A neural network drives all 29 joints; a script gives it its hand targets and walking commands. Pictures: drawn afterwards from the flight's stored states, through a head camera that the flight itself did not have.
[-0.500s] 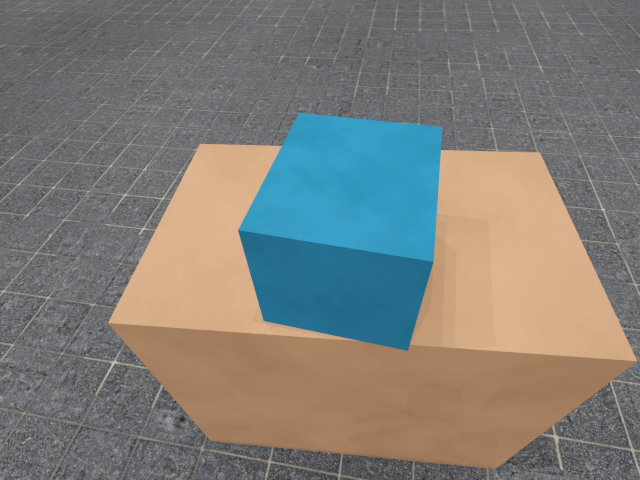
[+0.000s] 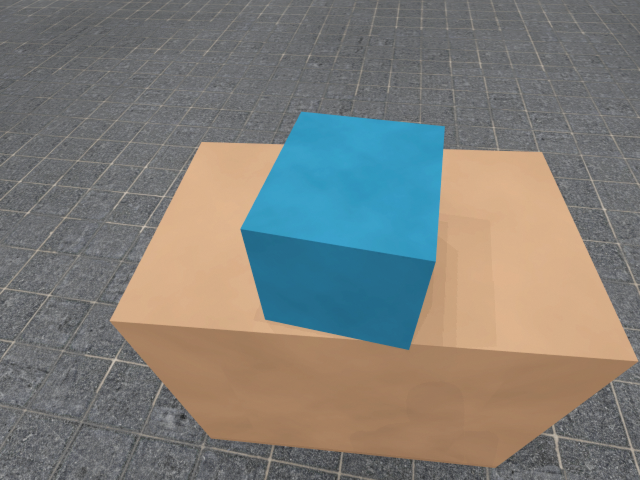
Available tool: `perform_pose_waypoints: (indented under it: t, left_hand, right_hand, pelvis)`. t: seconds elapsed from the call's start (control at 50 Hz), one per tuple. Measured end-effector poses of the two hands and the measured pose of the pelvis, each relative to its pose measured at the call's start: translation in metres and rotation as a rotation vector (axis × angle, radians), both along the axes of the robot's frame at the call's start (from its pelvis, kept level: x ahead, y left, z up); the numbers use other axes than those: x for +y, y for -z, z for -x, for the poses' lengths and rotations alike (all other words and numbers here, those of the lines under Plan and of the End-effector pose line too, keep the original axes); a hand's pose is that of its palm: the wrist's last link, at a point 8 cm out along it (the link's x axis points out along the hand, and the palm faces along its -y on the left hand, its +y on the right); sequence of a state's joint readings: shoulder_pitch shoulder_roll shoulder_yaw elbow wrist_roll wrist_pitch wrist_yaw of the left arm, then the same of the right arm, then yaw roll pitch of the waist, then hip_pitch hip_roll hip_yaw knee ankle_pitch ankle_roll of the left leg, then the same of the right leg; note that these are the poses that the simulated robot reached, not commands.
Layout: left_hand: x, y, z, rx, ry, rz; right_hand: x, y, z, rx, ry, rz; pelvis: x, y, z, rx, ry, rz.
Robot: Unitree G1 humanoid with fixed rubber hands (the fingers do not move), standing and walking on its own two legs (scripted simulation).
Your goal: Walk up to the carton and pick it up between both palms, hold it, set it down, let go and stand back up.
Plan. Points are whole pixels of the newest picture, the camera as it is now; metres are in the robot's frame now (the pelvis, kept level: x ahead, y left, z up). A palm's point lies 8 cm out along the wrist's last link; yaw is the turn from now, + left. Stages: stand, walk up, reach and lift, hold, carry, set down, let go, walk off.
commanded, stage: stand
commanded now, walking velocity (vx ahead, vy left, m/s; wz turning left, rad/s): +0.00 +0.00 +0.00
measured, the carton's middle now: (352, 225) +0.48 -0.03 +0.02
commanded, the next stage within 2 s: none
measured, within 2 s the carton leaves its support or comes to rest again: neither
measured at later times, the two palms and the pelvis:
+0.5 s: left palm out of the picture +0.01 +0.24 -0.13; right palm out of the picture +0.01 -0.23 -0.14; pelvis +0.01 +0.00 +0.00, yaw +0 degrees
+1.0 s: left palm out of the picture +0.02 +0.24 -0.13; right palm out of the picture +0.02 -0.23 -0.14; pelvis +0.01 +0.01 +0.00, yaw +0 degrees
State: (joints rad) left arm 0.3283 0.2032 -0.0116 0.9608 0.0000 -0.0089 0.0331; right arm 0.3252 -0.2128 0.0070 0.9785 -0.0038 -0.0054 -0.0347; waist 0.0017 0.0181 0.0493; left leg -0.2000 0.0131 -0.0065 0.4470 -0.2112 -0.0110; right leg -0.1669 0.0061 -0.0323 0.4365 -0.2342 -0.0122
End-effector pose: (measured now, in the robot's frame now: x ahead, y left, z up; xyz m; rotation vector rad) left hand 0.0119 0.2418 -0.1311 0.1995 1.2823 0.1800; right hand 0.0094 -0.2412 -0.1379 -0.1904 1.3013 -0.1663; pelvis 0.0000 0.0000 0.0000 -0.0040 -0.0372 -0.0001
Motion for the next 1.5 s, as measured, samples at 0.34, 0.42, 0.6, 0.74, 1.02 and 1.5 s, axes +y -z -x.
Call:
perform_pose_waypoints:
  t: [0.34, 0.42, 0.6, 0.74, 1.02, 1.5]
  left_hand:
    - [0.0, 0.002, 0.001, 0.016, -0.009, 0.004]
    - [-0.001, 0.002, 0.001, 0.023, -0.011, 0.007]
    - [-0.001, 0.003, 0.002, 0.039, -0.012, 0.011]
    - [-0.001, 0.004, -0.002, 0.039, -0.016, 0.013]
    - [0.001, 0.004, -0.006, 0.043, -0.02, 0.012]
    - [-0.001, 0.005, 0.002, 0.065, -0.028, 0.021]
  right_hand:
    - [0.004, 0.001, -0.002, 0.008, 0.005, -0.004]
    - [0.006, 0.001, -0.002, 0.013, 0.005, -0.005]
    - [0.008, 0.001, -0.003, 0.024, 0.006, -0.003]
    - [0.01, 0.001, -0.007, 0.021, 0.006, -0.004]
    - [0.014, 0.002, -0.014, 0.019, 0.007, -0.01]
    - [0.018, 0.002, -0.01, 0.033, 0.013, -0.011]
  pelvis:
    - [0.002, 0.0, -0.004, 0.002, 0.0, -0.001]
    - [0.003, 0.0, -0.005, 0.004, -0.001, 0.0]
    - [0.004, -0.001, -0.007, 0.007, -0.001, -0.001]
    - [0.005, -0.001, -0.011, 0.008, -0.003, -0.001]
    - [0.007, -0.001, -0.015, 0.008, -0.003, -0.001]
    - [0.009, -0.002, -0.014, 0.003, -0.005, -0.002]
